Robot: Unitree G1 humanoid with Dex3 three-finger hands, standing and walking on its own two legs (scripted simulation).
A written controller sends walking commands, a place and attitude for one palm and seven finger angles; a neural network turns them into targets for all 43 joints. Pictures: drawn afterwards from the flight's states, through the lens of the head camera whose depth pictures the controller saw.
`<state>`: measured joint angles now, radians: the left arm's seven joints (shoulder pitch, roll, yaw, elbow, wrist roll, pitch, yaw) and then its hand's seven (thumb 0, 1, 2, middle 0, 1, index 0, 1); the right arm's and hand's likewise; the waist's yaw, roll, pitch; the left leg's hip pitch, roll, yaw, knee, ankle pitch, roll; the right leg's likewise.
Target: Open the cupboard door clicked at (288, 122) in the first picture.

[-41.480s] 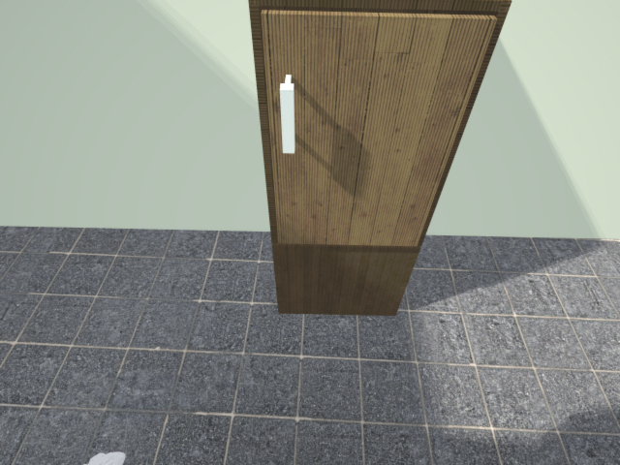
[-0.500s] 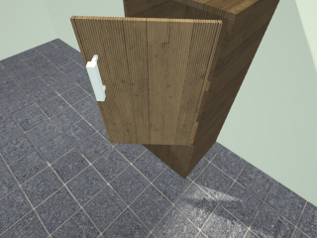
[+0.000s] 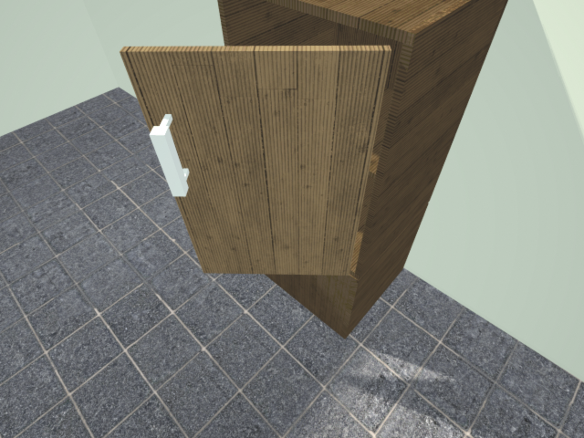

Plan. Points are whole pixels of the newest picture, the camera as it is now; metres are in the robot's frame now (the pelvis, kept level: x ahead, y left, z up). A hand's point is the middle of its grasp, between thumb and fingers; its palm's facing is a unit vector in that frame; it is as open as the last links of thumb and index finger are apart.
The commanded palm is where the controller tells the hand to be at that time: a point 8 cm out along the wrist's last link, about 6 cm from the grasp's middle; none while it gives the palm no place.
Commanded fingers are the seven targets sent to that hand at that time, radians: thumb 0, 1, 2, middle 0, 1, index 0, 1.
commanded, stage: look again from close up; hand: left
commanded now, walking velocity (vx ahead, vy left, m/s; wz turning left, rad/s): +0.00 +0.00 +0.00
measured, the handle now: (173, 156) +0.54 +0.24 +0.09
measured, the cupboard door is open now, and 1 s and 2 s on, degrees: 41 41 41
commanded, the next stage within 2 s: raise the hand with hooked fingers in 0.56 s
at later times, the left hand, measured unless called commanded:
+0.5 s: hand out of the picture +0.01 +0.20 -0.17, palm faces +0.01 -0.97 -0.23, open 7.4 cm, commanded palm none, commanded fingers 0.00 0.90 0.90 -0.20 -0.30 -0.20 -0.30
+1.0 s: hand (144, 421) +0.15 +0.20 -0.02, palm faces -0.02 -1.00 -0.02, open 8.2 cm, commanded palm +0.11 +0.27 -0.03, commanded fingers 0.00 0.48 0.72 -0.23 -0.57 -0.23 -0.57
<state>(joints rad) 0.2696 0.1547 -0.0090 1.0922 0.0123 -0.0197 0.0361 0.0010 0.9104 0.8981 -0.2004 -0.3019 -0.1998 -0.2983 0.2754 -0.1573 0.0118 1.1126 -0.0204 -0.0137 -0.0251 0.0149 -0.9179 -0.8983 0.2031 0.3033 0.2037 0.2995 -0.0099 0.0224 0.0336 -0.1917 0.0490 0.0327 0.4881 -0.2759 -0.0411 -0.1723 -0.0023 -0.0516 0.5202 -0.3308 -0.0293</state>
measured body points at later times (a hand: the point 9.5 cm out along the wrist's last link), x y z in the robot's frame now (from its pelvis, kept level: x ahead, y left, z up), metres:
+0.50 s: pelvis +0.00 +0.00 +0.00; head +0.01 +0.00 +0.45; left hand +0.01 +0.25 -0.15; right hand +0.03 -0.23 -0.15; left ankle -0.01 +0.15 -0.74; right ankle -0.03 -0.10 -0.74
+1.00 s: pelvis -0.05 +0.02 -0.06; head -0.02 +0.02 +0.39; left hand +0.15 +0.26 -0.02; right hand +0.17 -0.23 -0.11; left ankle -0.01 +0.15 -0.74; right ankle -0.03 -0.10 -0.74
